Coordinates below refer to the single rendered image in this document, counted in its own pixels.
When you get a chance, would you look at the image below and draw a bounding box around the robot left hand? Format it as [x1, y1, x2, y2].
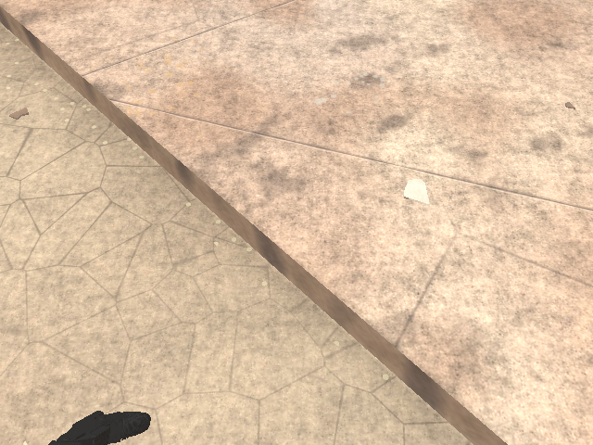
[48, 411, 151, 445]

